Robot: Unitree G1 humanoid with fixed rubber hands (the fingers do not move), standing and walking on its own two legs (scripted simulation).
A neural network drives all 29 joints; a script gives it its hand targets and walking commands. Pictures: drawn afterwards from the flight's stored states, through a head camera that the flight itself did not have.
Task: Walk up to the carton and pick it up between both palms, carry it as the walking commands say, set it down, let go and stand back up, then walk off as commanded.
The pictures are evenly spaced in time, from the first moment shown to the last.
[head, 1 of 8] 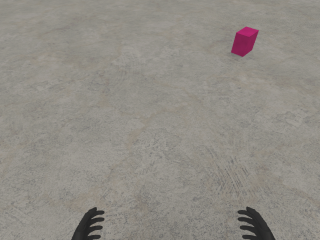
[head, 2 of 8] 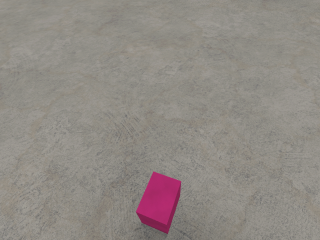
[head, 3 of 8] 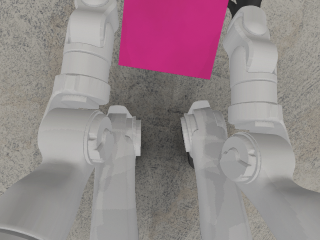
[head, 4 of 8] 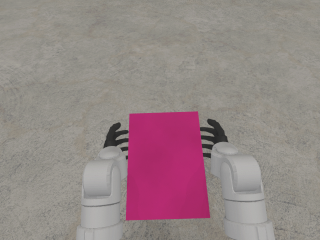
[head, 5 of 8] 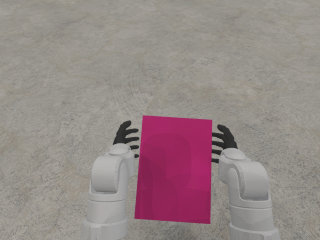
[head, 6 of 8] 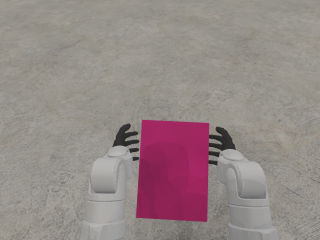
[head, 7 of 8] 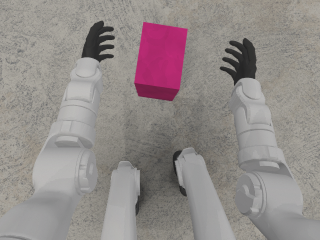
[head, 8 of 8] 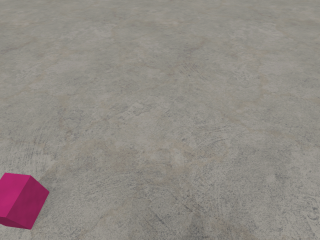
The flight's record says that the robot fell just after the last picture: no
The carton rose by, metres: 0.66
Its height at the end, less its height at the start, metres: +0.00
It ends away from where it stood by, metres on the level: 7.54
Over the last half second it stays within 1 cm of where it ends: yes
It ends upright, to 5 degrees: yes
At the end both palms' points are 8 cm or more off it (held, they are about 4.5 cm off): yes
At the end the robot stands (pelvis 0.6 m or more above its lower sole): yes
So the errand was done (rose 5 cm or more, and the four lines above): yes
